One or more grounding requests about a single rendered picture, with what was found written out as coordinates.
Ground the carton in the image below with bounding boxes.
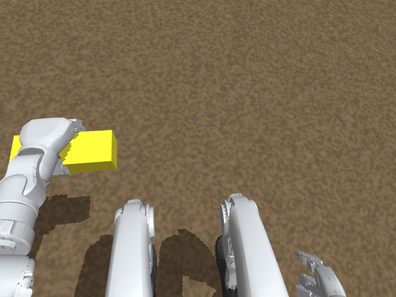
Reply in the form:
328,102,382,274
9,130,117,173

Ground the right robot hand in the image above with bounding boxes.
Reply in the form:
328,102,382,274
296,251,346,297

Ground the left robot hand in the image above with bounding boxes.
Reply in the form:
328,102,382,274
19,118,86,177

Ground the right robot foot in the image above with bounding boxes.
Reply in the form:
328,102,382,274
216,235,238,297

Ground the left robot arm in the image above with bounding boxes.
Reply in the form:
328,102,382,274
0,144,58,297

